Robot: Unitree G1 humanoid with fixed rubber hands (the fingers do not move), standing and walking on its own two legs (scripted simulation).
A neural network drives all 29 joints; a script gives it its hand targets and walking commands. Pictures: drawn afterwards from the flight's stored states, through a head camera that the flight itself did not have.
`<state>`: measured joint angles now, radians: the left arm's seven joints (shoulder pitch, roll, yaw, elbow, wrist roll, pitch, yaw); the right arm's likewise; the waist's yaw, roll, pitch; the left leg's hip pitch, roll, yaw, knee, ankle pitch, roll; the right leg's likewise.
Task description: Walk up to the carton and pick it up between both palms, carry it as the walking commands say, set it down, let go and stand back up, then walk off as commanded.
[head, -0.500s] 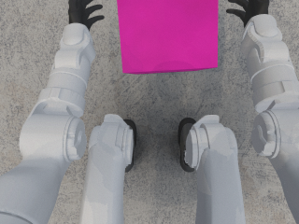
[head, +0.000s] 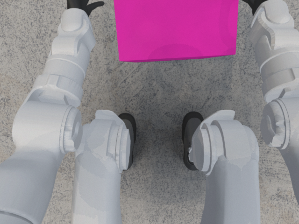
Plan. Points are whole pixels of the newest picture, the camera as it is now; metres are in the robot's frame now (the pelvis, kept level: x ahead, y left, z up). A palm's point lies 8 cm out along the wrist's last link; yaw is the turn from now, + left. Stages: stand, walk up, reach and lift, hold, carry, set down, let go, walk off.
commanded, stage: reach and lift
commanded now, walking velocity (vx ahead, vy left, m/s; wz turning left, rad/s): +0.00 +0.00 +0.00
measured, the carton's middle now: (170, 15) +0.52 -0.04 -0.24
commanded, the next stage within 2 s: none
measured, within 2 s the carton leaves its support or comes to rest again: leaves its support in 1.06 s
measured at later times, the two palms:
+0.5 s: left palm (95, 7) +0.53 +0.12 -0.18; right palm out of the picture +0.53 -0.19 -0.18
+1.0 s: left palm (90, 5) +0.53 +0.12 -0.17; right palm out of the picture +0.53 -0.17 -0.18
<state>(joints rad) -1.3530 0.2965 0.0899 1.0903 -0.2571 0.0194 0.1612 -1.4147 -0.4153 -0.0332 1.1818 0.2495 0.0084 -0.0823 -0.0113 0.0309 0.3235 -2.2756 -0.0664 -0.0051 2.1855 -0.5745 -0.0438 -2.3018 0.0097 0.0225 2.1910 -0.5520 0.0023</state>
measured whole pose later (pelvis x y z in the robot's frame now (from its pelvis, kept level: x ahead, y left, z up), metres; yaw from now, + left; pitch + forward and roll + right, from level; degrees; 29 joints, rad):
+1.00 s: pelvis +0.00 +0.00 -0.01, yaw +0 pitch +36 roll +2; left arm -1.38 0.18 0.29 1.08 -0.06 0.11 0.14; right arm -1.45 -0.29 -0.15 1.17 0.07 0.11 -0.07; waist -0.01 0.04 0.32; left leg -2.26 -0.10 -0.02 2.22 -0.60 -0.06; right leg -2.29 0.03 0.03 2.23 -0.57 0.01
